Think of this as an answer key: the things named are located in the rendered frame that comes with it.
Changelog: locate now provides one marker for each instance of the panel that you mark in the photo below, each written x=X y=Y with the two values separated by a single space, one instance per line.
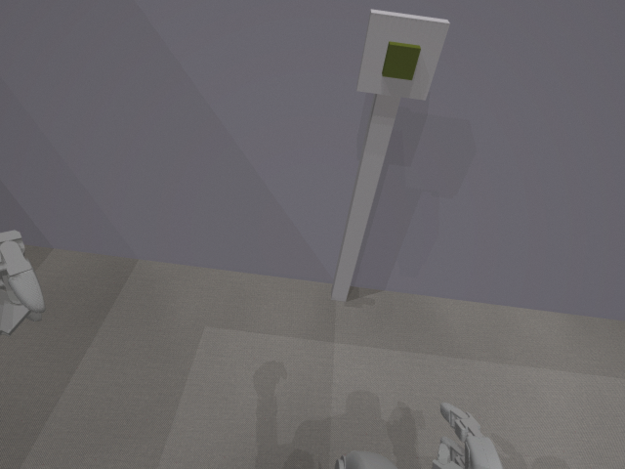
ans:
x=383 y=26

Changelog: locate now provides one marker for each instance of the right robot hand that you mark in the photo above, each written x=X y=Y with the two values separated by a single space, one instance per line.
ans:
x=479 y=452

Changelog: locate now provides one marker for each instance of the left robot hand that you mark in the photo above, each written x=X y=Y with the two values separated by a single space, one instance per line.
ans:
x=23 y=297

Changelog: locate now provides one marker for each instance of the button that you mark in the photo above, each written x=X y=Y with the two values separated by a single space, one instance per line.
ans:
x=400 y=61

